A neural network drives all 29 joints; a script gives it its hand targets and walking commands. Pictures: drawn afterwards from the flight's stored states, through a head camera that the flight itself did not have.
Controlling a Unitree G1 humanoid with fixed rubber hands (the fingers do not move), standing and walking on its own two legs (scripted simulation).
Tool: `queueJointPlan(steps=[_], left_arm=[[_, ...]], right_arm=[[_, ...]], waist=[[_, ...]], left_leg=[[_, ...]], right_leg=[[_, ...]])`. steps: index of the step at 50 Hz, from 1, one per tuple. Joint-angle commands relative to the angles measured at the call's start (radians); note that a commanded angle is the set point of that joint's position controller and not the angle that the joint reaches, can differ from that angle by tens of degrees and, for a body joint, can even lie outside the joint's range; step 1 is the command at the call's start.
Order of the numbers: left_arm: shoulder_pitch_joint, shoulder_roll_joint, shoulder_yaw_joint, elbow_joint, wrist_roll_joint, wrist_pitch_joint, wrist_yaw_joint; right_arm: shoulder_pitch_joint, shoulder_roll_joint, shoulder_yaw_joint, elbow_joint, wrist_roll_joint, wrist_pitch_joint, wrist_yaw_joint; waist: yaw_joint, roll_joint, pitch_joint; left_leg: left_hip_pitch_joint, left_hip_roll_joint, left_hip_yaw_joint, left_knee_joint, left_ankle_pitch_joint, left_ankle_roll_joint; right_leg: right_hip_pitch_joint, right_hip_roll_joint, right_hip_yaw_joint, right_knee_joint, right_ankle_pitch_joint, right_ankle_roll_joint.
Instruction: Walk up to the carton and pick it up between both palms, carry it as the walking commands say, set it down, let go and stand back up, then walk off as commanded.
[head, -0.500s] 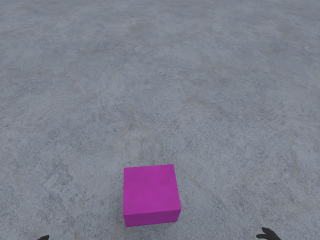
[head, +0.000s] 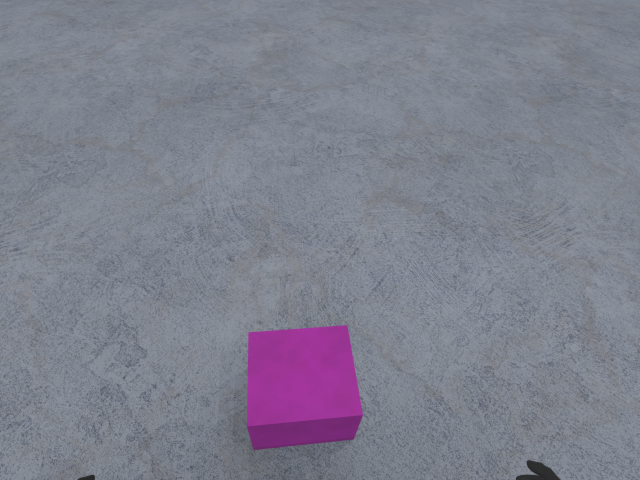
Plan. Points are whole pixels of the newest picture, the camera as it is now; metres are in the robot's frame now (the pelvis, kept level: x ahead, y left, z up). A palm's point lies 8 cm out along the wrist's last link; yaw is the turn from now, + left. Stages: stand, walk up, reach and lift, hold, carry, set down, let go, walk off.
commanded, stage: stand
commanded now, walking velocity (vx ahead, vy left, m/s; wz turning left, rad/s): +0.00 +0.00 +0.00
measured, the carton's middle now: (301, 386) +0.49 +0.01 -0.67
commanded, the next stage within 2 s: walk off in 0.10 s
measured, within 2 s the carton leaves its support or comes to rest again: neither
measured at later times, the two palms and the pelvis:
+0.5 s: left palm out of the picture +0.07 +0.31 -0.12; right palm out of the picture +0.05 -0.29 -0.12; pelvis +0.00 +0.01 -0.01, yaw +1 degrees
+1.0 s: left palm out of the picture +0.05 +0.39 -0.13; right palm out of the picture +0.01 -0.14 -0.16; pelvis -0.02 +0.12 -0.01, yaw +0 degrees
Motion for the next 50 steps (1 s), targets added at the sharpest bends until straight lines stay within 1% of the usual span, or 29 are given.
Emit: queueJointPlan(steps=[1, 14, 16, 17, 18, 19, 21, 23, 24, 26, 27, 28, 29, 30, 31, 32, 33, 34, 35, 36, 37, 38, 39, 42, 43, 46, 48, 49, 50], left_arm=[[-0.031, 0.165, 0.030, -0.038, -0.001, -0.010, 0.004], [-0.040, 0.169, 0.030, -0.021, -0.003, -0.010, 0.003], [-0.020, 0.137, 0.021, -0.021, 0.000, -0.005, 0.005], [-0.010, 0.086, 0.007, -0.016, 0.002, 0.006, 0.003], [-0.011, 0.099, 0.009, -0.025, 0.007, 0.013, 0.003], [-0.015, 0.126, 0.016, -0.033, 0.010, 0.018, 0.005], [-0.005, 0.162, 0.030, -0.041, 0.012, 0.024, 0.013], [0.017, 0.186, 0.045, -0.045, 0.013, 0.032, 0.023], [0.024, 0.195, 0.052, -0.047, 0.014, 0.036, 0.028], [0.011, 0.202, 0.065, -0.066, 0.019, 0.042, 0.036], [0.007, 0.194, 0.068, -0.074, 0.023, 0.044, 0.038], [0.008, 0.190, 0.071, -0.076, 0.025, 0.044, 0.039], [-0.006, 0.185, 0.072, -0.079, 0.026, 0.046, 0.040], [-0.031, 0.179, 0.072, -0.082, 0.024, 0.050, 0.039], [-0.034, 0.170, 0.073, -0.080, 0.020, 0.057, 0.038], [0.016, 0.135, 0.070, -0.078, 0.020, 0.061, 0.034], [0.027, 0.031, 0.043, -0.112, 0.016, 0.065, 0.039], [0.004, 0.038, 0.044, -0.096, -0.005, 0.084, 0.061], [0.003, 0.051, 0.049, -0.093, -0.013, 0.092, 0.065], [0.020, 0.060, 0.052, -0.082, -0.014, 0.088, 0.063], [0.040, 0.064, 0.055, -0.070, -0.007, 0.081, 0.058], [0.057, 0.054, 0.051, -0.057, 0.001, 0.075, 0.055], [0.060, 0.044, 0.048, -0.051, 0.004, 0.071, 0.054], [0.036, 0.012, 0.037, -0.060, -0.006, 0.072, 0.061], [0.032, 0.004, 0.033, -0.063, -0.009, 0.073, 0.066], [0.050, -0.011, 0.026, -0.055, -0.020, 0.071, 0.080], [0.090, -0.019, 0.025, -0.039, -0.025, 0.067, 0.085], [0.119, -0.023, 0.025, -0.027, -0.025, 0.064, 0.086], [0.156, -0.025, 0.027, -0.014, -0.021, 0.059, 0.087]], right_arm=[[-0.035, -0.176, -0.032, -0.040, 0.001, -0.010, -0.004], [-0.041, -0.179, -0.030, -0.025, 0.003, -0.011, -0.003], [0.021, -0.138, -0.017, 0.009, 0.012, 0.005, -0.010], [0.039, -0.081, -0.004, 0.025, 0.020, 0.023, -0.012], [0.051, -0.088, -0.008, 0.030, 0.022, 0.037, -0.015], [0.056, -0.107, -0.014, 0.033, 0.020, 0.046, -0.017], [0.061, -0.122, -0.023, 0.031, 0.014, 0.055, -0.016], [0.062, -0.116, -0.027, 0.022, 0.006, 0.059, -0.012], [0.066, -0.108, -0.028, 0.017, 0.002, 0.061, -0.009], [0.091, -0.092, -0.032, 0.008, -0.005, 0.068, 0.004], [0.102, -0.083, -0.035, 0.002, -0.007, 0.072, 0.010], [0.111, -0.069, -0.036, -0.007, -0.005, 0.076, 0.014], [0.129, -0.055, -0.036, -0.013, -0.002, 0.076, 0.016], [0.160, -0.039, -0.036, -0.011, -0.002, 0.073, 0.017], [0.199, -0.034, -0.037, 0.000, -0.007, 0.067, 0.020], [0.214, -0.078, -0.048, -0.003, -0.024, 0.060, 0.023], [0.196, -0.219, -0.074, -0.022, -0.020, 0.059, 0.022], [0.200, -0.156, -0.055, -0.028, -0.013, 0.059, 0.021], [0.175, -0.107, -0.041, -0.037, -0.017, 0.063, 0.014], [0.139, -0.091, -0.038, -0.048, -0.015, 0.065, 0.004], [0.105, -0.085, -0.037, -0.057, -0.011, 0.065, -0.005], [0.096, -0.076, -0.035, -0.066, -0.006, 0.064, -0.010], [0.109, -0.062, -0.032, -0.068, -0.006, 0.063, -0.011], [0.176, -0.023, -0.023, -0.046, -0.012, 0.066, -0.016], [0.188, -0.019, -0.022, -0.039, -0.014, 0.069, -0.019], [0.192, -0.012, -0.022, -0.033, -0.020, 0.078, -0.021], [0.182, -0.010, -0.025, -0.031, -0.020, 0.081, -0.021], [0.173, -0.011, -0.028, -0.031, -0.018, 0.083, -0.022], [0.163, -0.012, -0.032, -0.031, -0.013, 0.085, -0.023]], waist=[[0.000, 0.013, -0.024], [0.000, 0.014, -0.028], [0.007, 0.026, -0.020], [0.011, 0.015, -0.020], [0.014, 0.001, -0.009], [0.019, -0.013, -0.014], [0.026, -0.051, -0.025], [0.037, -0.093, -0.022], [0.039, -0.120, -0.019], [0.036, -0.196, -0.022], [0.033, -0.211, -0.019], [0.026, -0.208, -0.008], [0.008, -0.197, -0.003], [-0.014, -0.186, -0.004], [-0.031, -0.158, -0.004], [-0.025, -0.025, -0.006], [-0.022, 0.369, -0.026], [-0.042, 0.314, -0.062], [-0.021, 0.197, -0.034], [0.005, 0.107, -0.011], [0.025, 0.092, -0.012], [0.024, 0.106, -0.029], [0.013, 0.109, -0.042], [-0.017, 0.135, -0.048], [-0.020, 0.136, -0.044], [-0.022, 0.132, -0.038], [-0.003, 0.109, -0.041], [0.014, 0.088, -0.042], [0.038, 0.067, -0.040]], left_leg=[[0.000, 0.109, -0.100, -0.063, 0.126, 0.022], [0.006, 0.113, -0.100, -0.067, 0.139, 0.022], [-0.012, 0.105, -0.086, -0.061, 0.154, 0.014], [-0.015, 0.094, -0.072, -0.051, 0.168, 0.003], [-0.024, 0.088, -0.063, -0.032, 0.172, -0.005], [-0.031, 0.079, -0.056, -0.011, 0.169, -0.009], [-0.055, 0.063, -0.043, 0.040, 0.146, -0.010], [-0.120, 0.046, -0.032, 0.106, 0.109, -0.013], [-0.154, 0.035, -0.025, 0.149, 0.065, -0.014], [-0.188, 0.019, -0.012, 0.304, -0.147, -0.014], [-0.208, 0.017, -0.013, 0.391, -0.255, -0.010], [-0.231, 0.037, -0.028, 0.405, -0.317, -0.003], [-0.218, 0.053, -0.034, 0.350, -0.296, 0.002], [-0.157, 0.043, -0.006, 0.239, -0.215, 0.003], [-0.074, 0.014, 0.035, 0.094, -0.072, -0.001], [-0.009, 0.064, -0.056, -0.061, 0.010, -0.003], [0.023, 0.285, -0.343, -0.158, 0.174, 0.088], [-0.097, 0.297, -0.312, -0.128, 0.280, 0.171], [-0.125, 0.272, -0.259, -0.103, 0.300, 0.192], [-0.120, 0.233, -0.207, -0.088, 0.269, 0.179], [-0.078, 0.200, -0.177, -0.076, 0.260, 0.166], [-0.043, 0.179, -0.153, -0.063, 0.297, 0.167], [-0.010, 0.164, -0.145, -0.057, 0.316, 0.171], [0.061, 0.167, -0.164, -0.054, 0.314, 0.192], [0.064, 0.170, -0.171, -0.053, 0.306, 0.196], [0.033, 0.183, -0.193, -0.063, 0.312, 0.194], [0.001, 0.188, -0.206, -0.075, 0.295, 0.185], [-0.026, 0.179, -0.198, -0.073, 0.259, 0.170], [-0.074, 0.162, -0.182, -0.061, 0.199, 0.143]], right_leg=[[-0.022, -0.094, 0.081, -0.056, 0.110, -0.032], [-0.018, -0.098, 0.080, -0.060, 0.119, -0.035], [-0.009, -0.125, 0.082, -0.056, 0.138, -0.027], [-0.015, -0.131, 0.085, -0.057, 0.157, -0.016], [-0.027, -0.144, 0.093, -0.046, 0.167, -0.009], [-0.036, -0.159, 0.105, -0.038, 0.169, -0.011], [-0.050, -0.197, 0.143, -0.033, 0.155, -0.035], [-0.044, -0.248, 0.198, -0.030, 0.151, -0.079], [-0.041, -0.279, 0.226, -0.027, 0.159, -0.106], [-0.084, -0.355, 0.272, -0.020, 0.207, -0.175], [-0.109, -0.384, 0.286, -0.013, 0.258, -0.206], [-0.115, -0.395, 0.283, -0.003, 0.299, -0.210], [-0.125, -0.378, 0.256, 0.020, 0.306, -0.180], [-0.152, -0.331, 0.200, 0.059, 0.288, -0.137], [-0.188, -0.272, 0.139, 0.112, 0.261, -0.096], [-0.244, -0.180, 0.057, 0.254, 0.133, -0.041], [-0.418, 0.000, -0.103, 0.496, -0.323, 0.020], [-0.323, -0.003, 0.010, 0.718, -0.489, 0.000], [-0.350, 0.005, 0.044, 0.830, -0.473, -0.024], [-0.375, -0.013, 0.046, 0.854, -0.413, -0.031], [-0.390, -0.030, 0.021, 0.859, -0.344, -0.030], [-0.393, -0.043, -0.007, 0.838, -0.312, -0.022], [-0.393, -0.044, -0.027, 0.804, -0.301, -0.013], [-0.381, -0.037, -0.052, 0.652, -0.325, -0.003], [-0.365, -0.035, -0.057, 0.595, -0.340, -0.005], [-0.286, -0.028, -0.069, 0.450, -0.313, -0.020], [-0.227, -0.033, -0.075, 0.357, -0.270, -0.037], [-0.182, -0.037, -0.081, 0.282, -0.219, -0.049], [-0.114, -0.048, -0.084, 0.176, -0.151, -0.063]])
